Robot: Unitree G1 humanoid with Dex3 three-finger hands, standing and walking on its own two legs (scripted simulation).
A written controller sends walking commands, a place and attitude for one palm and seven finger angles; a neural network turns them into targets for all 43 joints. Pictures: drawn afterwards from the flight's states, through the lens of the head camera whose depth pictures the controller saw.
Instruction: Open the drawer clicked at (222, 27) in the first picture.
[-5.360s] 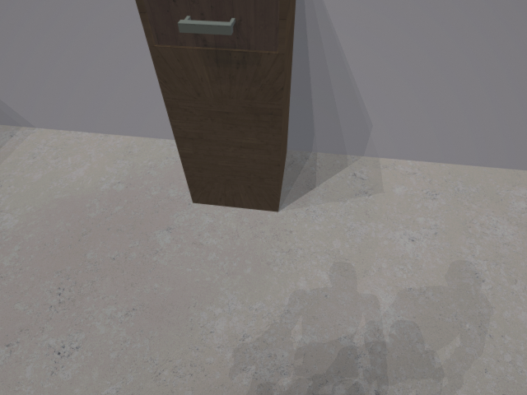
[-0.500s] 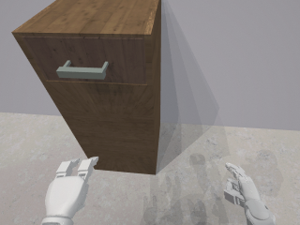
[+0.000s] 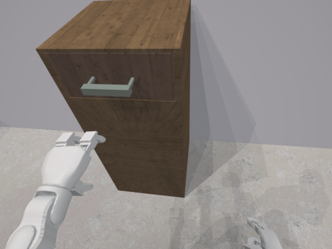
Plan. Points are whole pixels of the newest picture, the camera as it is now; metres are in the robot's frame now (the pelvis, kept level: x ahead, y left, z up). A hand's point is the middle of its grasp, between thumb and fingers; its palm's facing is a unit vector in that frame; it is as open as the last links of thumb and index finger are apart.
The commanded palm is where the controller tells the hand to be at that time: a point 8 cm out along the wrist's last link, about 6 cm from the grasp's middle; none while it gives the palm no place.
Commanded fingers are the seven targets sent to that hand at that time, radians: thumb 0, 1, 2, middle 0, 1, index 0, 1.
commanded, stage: raise the hand with hooked fingers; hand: left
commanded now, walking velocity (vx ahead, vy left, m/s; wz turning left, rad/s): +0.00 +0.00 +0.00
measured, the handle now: (109, 85) +0.53 +0.26 +0.12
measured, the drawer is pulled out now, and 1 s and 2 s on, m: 0.00 0.00 0.00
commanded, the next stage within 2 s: move the hooked fingers above the handle in 0.98 s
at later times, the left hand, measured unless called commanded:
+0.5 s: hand (50, 118) +0.29 +0.27 +0.21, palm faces +0.17 -0.01 -0.98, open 13.8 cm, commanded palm +0.26 +0.27 +0.26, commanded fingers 0.00 -0.50 0.30 -0.30 -1.20 -0.30 -1.20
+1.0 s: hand (55, 112) +0.29 +0.25 +0.22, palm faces +0.18 -0.02 -0.98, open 13.8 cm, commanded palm +0.25 +0.25 +0.28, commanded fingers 0.00 -0.50 0.30 -0.30 -1.20 -0.30 -1.20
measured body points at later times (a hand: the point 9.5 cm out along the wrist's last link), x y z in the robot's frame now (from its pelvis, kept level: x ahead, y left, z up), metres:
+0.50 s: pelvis -0.01 +0.02 +0.01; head -0.02 -0.02 +0.46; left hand +0.28 +0.27 +0.26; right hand +0.23 -0.16 -0.08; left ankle -0.02 +0.12 -0.74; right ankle +0.01 -0.10 -0.74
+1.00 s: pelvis -0.02 +0.01 +0.01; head -0.02 -0.04 +0.45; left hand +0.28 +0.25 +0.28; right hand +0.18 -0.21 -0.11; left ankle -0.02 +0.12 -0.74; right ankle +0.01 -0.10 -0.74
